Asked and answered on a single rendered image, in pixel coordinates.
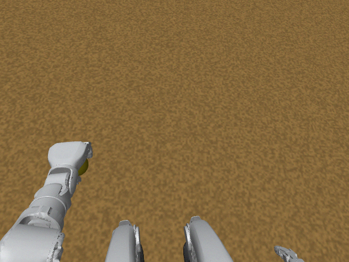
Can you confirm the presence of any left robot arm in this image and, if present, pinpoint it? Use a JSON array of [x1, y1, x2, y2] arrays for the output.
[[0, 164, 79, 262]]

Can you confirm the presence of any ball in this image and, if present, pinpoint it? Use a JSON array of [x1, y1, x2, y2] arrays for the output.
[[78, 159, 88, 176]]

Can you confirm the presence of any right robot hand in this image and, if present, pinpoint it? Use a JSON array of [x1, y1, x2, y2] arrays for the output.
[[274, 246, 304, 262]]

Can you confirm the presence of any left robot hand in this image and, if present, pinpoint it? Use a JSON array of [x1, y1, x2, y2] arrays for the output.
[[48, 141, 93, 184]]

